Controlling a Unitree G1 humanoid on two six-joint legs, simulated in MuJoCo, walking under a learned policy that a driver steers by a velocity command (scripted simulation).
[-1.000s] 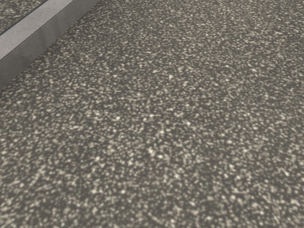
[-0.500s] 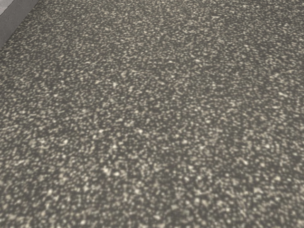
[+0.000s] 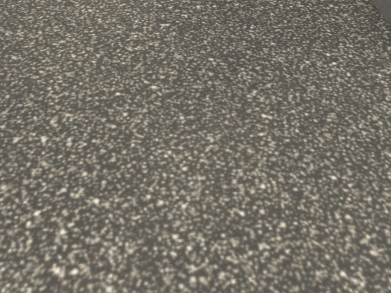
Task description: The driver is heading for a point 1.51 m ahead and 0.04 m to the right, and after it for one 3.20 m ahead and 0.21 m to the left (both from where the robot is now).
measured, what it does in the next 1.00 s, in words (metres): steps on the spot: right foot, then left foot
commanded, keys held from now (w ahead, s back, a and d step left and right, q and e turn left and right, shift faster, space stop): e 0.28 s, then no key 0.06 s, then q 0.44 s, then w+q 0.22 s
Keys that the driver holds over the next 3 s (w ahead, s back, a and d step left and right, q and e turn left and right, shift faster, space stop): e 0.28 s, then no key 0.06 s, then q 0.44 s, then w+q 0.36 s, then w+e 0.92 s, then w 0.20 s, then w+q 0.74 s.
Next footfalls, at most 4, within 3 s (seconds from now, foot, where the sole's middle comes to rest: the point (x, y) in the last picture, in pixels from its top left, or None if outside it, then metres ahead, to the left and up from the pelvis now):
0.32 right None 0.03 -0.15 -0.78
0.92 left None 0.02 0.07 -0.78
1.42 right None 0.42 -0.05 -0.77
1.88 left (150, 232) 0.66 0.18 -0.78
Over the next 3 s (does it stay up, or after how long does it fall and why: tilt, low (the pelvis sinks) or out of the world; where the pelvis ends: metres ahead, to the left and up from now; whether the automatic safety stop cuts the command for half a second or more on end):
stays up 1.05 -0.02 -0.02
